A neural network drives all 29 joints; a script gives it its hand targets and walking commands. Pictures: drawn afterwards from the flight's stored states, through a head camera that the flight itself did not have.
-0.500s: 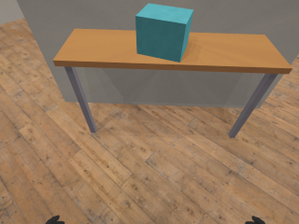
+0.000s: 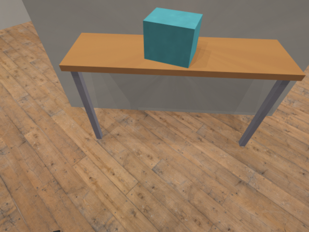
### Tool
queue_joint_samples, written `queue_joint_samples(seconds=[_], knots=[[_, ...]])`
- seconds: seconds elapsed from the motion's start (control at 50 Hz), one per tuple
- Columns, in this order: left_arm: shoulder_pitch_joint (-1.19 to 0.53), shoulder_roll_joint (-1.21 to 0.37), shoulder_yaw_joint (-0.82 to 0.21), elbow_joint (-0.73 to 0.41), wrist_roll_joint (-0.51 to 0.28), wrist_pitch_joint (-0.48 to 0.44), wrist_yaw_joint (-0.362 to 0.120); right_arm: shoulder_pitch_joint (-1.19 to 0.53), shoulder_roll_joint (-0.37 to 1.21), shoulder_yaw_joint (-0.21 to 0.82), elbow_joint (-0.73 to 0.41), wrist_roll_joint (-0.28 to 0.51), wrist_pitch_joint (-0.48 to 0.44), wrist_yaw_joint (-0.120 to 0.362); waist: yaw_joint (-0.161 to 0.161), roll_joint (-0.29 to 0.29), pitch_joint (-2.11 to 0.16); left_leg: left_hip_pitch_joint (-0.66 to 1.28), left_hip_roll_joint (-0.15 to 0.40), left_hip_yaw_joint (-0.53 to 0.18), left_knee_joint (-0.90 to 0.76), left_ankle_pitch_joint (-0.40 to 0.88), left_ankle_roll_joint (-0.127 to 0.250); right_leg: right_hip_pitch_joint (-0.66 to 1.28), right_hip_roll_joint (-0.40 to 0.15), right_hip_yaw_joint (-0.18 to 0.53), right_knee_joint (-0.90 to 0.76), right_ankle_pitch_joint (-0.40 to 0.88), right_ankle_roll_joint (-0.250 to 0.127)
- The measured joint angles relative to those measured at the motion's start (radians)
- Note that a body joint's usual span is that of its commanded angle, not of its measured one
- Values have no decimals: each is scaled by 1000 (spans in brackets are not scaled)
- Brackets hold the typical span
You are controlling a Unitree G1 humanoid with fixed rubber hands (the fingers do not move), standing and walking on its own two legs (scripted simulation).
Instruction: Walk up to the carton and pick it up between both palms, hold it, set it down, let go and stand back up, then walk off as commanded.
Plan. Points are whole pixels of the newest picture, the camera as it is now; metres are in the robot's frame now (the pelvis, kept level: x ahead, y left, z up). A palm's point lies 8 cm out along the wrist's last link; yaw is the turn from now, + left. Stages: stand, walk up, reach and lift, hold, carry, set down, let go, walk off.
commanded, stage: stand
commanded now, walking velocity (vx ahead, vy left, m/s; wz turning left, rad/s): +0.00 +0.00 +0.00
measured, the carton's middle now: (172, 37) +1.00 -0.06 +0.02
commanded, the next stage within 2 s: none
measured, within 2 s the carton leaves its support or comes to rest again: neither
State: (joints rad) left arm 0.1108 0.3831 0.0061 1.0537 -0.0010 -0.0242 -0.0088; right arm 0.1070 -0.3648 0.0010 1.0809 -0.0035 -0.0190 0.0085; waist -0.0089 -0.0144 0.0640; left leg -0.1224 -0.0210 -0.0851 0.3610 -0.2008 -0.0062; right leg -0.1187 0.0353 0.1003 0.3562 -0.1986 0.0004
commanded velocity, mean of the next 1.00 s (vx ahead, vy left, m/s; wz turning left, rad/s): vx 0.00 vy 0.00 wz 0.00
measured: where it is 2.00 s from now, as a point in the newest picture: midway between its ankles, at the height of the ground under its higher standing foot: outside the picture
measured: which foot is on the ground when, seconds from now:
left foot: down 0.00-1.00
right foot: down 0.00-1.00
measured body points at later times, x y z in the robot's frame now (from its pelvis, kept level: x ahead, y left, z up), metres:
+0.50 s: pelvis +0.01 +0.00 +0.00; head +0.02 +0.00 +0.45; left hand +0.08 +0.31 -0.13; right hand +0.11 -0.31 -0.12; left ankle +0.00 +0.13 -0.75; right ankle +0.00 -0.12 -0.75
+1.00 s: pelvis +0.01 -0.01 +0.00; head +0.02 +0.00 +0.45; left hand +0.09 +0.31 -0.12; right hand +0.10 -0.32 -0.12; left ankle +0.00 +0.13 -0.75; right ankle +0.00 -0.12 -0.75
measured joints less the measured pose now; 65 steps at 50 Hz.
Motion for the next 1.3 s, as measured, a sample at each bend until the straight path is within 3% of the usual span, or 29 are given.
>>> queue_joint_samples(seconds=[0.48, 1.3], knots=[[-1, 7, -3, 59, -1, 5, 9, -25, -13, 14, 19, 1, 7, -6, 19, 9, -12, 22, 7, -5, -31, 7, -4, 27, 0, -11, -38, 9, -5], [1, 4, 0, 48, -1, 9, 8, 7, -11, 16, 10, -2, 13, -9, 7, 9, -15, 25, 14, -7, -38, 10, -10, 32, -1, -23, -46, 11, -8]])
